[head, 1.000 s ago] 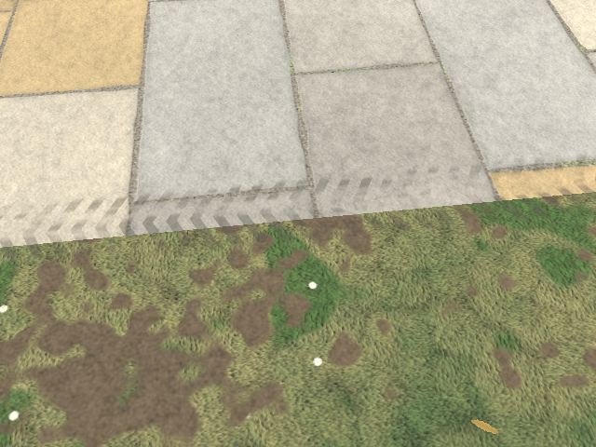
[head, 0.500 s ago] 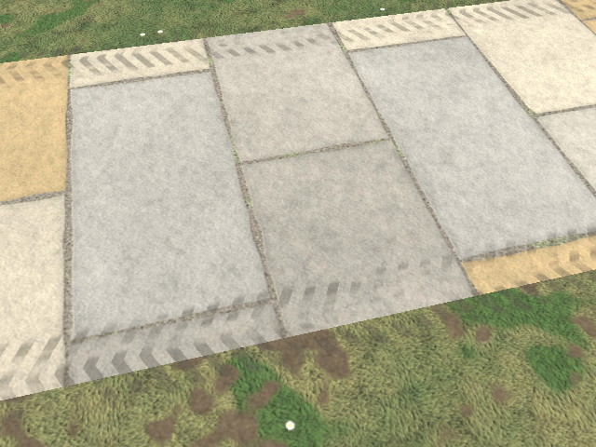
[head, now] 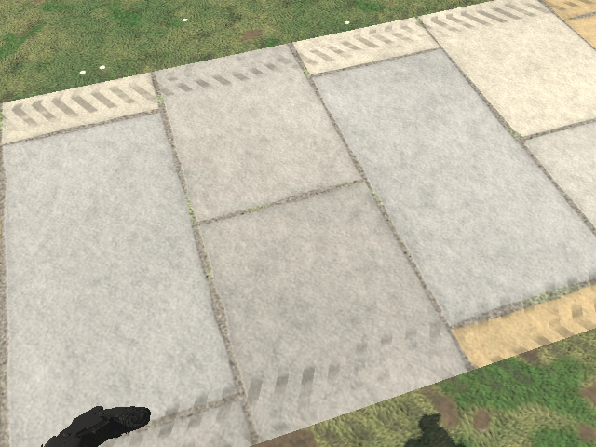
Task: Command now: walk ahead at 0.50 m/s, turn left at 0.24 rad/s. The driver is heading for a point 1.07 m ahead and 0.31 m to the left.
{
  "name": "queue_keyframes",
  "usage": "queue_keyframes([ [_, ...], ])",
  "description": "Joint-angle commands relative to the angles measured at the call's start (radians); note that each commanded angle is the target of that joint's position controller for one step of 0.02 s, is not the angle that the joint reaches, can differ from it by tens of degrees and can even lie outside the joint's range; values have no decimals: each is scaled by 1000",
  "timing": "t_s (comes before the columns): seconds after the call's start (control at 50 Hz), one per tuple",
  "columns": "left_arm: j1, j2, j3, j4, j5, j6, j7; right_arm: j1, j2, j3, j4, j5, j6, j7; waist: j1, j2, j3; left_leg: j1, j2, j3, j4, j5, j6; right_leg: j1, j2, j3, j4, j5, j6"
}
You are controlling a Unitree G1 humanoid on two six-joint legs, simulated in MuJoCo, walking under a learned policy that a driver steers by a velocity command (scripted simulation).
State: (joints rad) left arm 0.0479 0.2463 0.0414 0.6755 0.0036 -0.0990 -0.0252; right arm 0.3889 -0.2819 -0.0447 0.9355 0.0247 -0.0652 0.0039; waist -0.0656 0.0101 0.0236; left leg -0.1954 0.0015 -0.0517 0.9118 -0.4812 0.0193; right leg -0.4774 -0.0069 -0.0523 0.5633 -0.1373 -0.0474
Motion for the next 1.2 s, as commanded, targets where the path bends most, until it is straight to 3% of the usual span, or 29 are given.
queue_keyframes([
  [0.02, 291, 153, 51, 26, -3, 8, 16, -73, -141, -27, -111, 25, -37, 3, 160, -124, -184, -575, 77, -50, 380, 45, 16, 623, -354, 465, -260, -93, -187],
  [0.04, 228, 121, 42, 29, -1, 4, 12, -100, -127, -30, -115, 12, -28, -1, 127, -93, -106, -541, 105, -40, 323, 108, 11, 487, -313, 373, -309, -64, -170],
  [0.06, 182, 96, 35, 30, 4, -5, 8, -81, -114, -37, -107, 6, -10, -6, 88, -115, -65, -481, 133, -48, 280, 157, 8, 390, -278, 291, -354, -32, -151],
  [0.1, 144, 94, 41, 45, 9, -21, 4, -43, -64, -33, -97, 8, 19, -7, 50, -118, -36, -415, 142, -45, 259, 209, -4, 288, -259, 194, -416, 32, -152],
  [0.14, 144, 111, 49, 64, 15, -30, 9, -67, -55, -37, -113, 5, 33, -10, 38, -93, -12, -453, 143, -60, 222, 283, -15, 275, -257, 112, -440, 112, -154],
  [0.26, 191, 152, 63, 107, 10, -19, 36, -238, -27, -28, -174, -7, 21, 20, 87, -54, 32, -478, 123, 0, -105, 561, -13, 349, -230, -75, -452, 191, -119],
  [0.34, 261, 183, 76, 142, -7, 6, 42, -362, -20, -18, -239, -6, 21, 43, 135, -38, 75, -531, 111, 51, -228, 510, 16, 494, -278, -113, -414, 227, -112],
  [0.38, 270, 198, 82, 151, -18, 23, 44, -386, -30, -21, -269, -5, 22, 54, 131, -49, 75, -533, 93, 83, -257, 421, 41, 565, -299, -130, -359, 332, -98],
  [0.42, 248, 227, 90, 146, -24, 37, 50, -346, -60, -37, -282, -3, 26, 59, 90, -85, 22, -421, 32, 144, -264, 315, 78, 594, -299, -159, -235, 656, -74],
  [0.46, 216, 240, 89, 138, -32, 53, 55, -125, -135, -81, -239, 3, 28, 51, -43, -88, -106, -102, -60, 186, -331, 319, 135, 527, -253, -200, 85, 838, -30],
  [0.48, 225, 214, 77, 124, -18, 47, 59, 40, -222, -120, -199, 3, 36, 31, -113, -11, -200, 210, 0, 38, -364, 355, 188, 302, -212, -203, 375, 589, 20],
  [0.5, 322, 51, 27, 69, 24, 18, 42, 24, -339, -136, -199, 10, 31, 21, 15, 263, -269, 552, 262, -515, -428, 272, 375, -171, -6, -124, 738, -387, 88],
  [0.52, 233, 113, 28, 53, -17, -28, 27, 67, -272, -112, -234, -4, 17, 26, -52, 155, -420, 636, 342, -797, -594, 146, 433, -300, 39, 123, 860, -477, 75],
  [0.54, 126, 163, 41, 24, -56, -50, 18, 37, -208, -96, -224, -12, 6, 28, -73, 96, -281, 562, 314, -650, -617, 211, 371, -387, -14, 142, 846, -383, 48],
  [0.56, 110, 153, 36, 21, -45, -60, 22, -26, -173, -85, -232, -5, 0, 26, -30, 33, -192, 416, 271, -520, -609, 290, 331, -361, -60, 138, 758, -293, 32],
  [0.58, 110, 159, 42, 34, -15, -59, 31, -105, -134, -73, -248, -4, 0, 24, 16, 0, -127, 260, 230, -418, -616, 391, 302, -288, -92, 134, 668, -245, 37],
  [0.6, 130, 172, 51, 38, -3, -47, 32, -151, -110, -63, -270, -16, 0, 20, 54, 14, -104, 152, 204, -359, -637, 478, 293, -208, -113, 140, 619, -211, 43],
  [0.66, 150, 138, 48, 34, 8, -12, 30, -160, -128, -66, -281, -16, -4, 6, 88, 13, -75, 16, 173, -269, -683, 601, 294, -142, -113, 112, 491, -154, 82],
  [0.76, -6, 80, 19, 0, 5, -8, 17, -90, -139, -65, -247, -10, -3, -14, 20, 56, -32, -48, 94, -116, -694, 565, 215, -75, -71, 71, 122, 204, 103],
  [0.86, -117, 113, 23, -39, -11, -22, -5, -8, -148, -64, -205, -6, 0, -10, -29, 71, 9, 87, 168, -190, -645, 463, 199, -105, -44, 82, -30, 226, 61],
  [0.92, -84, 136, 32, -41, -10, -31, -14, -2, -159, -69, -193, -9, 11, -15, 0, 98, 10, 185, 213, -229, -579, 577, 176, -86, -30, 74, -68, 103, 15],
  [0.96, 90, 180, 58, 6, -3, -36, -8, -36, -146, -62, -202, -11, 17, -16, 96, 90, -93, 175, 146, -174, -385, 846, 137, 165, 6, 34, -106, 111, -36],
  [0.98, 255, 230, 72, 30, 10, -37, -3, -48, -110, -44, -225, -23, 17, -17, 167, 32, -237, 36, 88, -125, -137, 731, 100, 439, -122, 165, -60, 159, -102],
  [1.0, 374, 311, 95, 60, 16, -28, -3, 95, -34, -22, -230, -10, 0, -15, 140, -229, -386, -345, -73, -40, 256, 274, 13, 824, -343, 593, -108, -12, -269],
  [1.02, 402, 235, 76, 80, -12, -22, -11, 77, -74, -23, -224, -2, -12, -11, 162, -276, -389, -519, -80, -115, 370, -93, 9, 862, -382, 823, -249, -236, -283],
  [1.04, 334, 183, 59, 70, -21, -16, -6, -29, -141, -40, -244, 12, -17, -6, 170, -172, -220, -604, -17, -112, 424, -28, 16, 738, -355, 699, -268, -332, -232],
  [1.08, 216, 142, 39, 53, 0, -4, -3, -146, -128, -38, -273, -10, -20, -5, 123, -54, -55, -564, 66, -49, 319, 115, 20, 459, -276, 491, -318, -189, -192],
  [1.12, 179, 119, 29, 52, 9, -10, -4, -107, -101, -41, -262, -14, -9, -5, 72, -96, -37, -462, 106, -43, 230, 177, 13, 337, -223, 389, -365, -53, -181],
  [1.2, 206, 166, 41, 81, -4, -16, 6, -154, -60, -28, -277, -23, -1, -9, 68, -79, -22, -484, 127, -10, 60, 295, -24, 308, -209, 261, -418, 145, -202],
])
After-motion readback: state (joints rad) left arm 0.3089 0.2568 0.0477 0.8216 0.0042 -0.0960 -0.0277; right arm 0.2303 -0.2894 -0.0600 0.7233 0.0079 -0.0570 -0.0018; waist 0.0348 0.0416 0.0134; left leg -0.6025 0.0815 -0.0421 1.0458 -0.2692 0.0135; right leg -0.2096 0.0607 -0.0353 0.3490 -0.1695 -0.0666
